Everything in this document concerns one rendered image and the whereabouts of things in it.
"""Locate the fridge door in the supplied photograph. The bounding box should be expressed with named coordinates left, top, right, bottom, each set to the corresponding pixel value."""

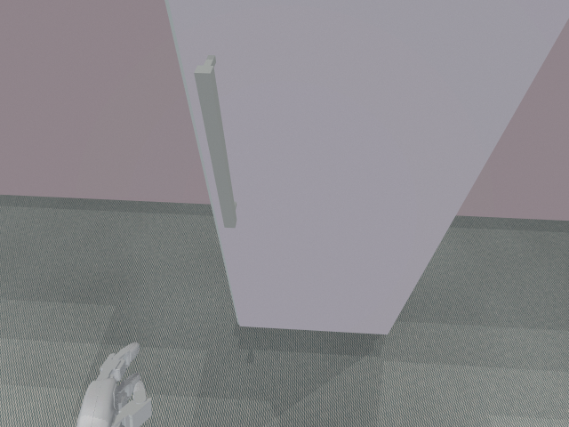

left=168, top=0, right=569, bottom=334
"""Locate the robot left hand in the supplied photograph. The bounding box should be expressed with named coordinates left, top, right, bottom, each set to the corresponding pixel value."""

left=76, top=342, right=152, bottom=427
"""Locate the handle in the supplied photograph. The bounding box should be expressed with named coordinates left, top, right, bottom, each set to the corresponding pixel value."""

left=194, top=55, right=236, bottom=228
